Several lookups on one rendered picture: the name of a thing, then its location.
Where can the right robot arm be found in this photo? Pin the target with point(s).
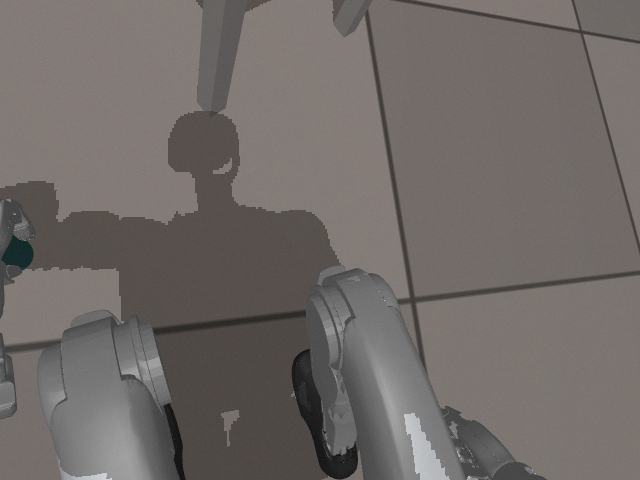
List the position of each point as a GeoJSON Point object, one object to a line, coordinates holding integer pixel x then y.
{"type": "Point", "coordinates": [516, 471]}

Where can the right robot foot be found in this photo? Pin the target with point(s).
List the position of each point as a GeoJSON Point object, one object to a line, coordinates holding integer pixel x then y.
{"type": "Point", "coordinates": [309, 403]}

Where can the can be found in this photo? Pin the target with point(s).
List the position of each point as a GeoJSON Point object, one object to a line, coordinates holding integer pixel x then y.
{"type": "Point", "coordinates": [18, 253]}

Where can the left robot foot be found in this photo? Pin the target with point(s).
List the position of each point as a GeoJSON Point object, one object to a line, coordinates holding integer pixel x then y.
{"type": "Point", "coordinates": [178, 445]}

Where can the left robot hand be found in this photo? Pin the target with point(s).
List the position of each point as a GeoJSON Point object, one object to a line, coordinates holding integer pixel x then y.
{"type": "Point", "coordinates": [13, 221]}

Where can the right robot hand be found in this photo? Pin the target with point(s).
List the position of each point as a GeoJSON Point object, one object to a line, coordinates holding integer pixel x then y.
{"type": "Point", "coordinates": [483, 454]}

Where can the left robot arm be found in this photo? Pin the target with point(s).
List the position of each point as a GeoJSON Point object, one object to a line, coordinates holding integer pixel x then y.
{"type": "Point", "coordinates": [8, 402]}

